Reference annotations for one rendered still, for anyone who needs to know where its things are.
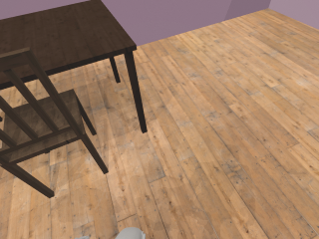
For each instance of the table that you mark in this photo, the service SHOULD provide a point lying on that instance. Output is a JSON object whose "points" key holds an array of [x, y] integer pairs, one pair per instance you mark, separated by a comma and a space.
{"points": [[69, 37]]}

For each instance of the left robot thigh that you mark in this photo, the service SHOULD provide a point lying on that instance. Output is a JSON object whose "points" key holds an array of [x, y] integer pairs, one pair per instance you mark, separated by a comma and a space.
{"points": [[131, 233]]}

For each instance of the chair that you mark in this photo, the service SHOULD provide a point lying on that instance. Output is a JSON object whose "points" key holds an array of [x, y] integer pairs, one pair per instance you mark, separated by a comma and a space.
{"points": [[41, 125]]}

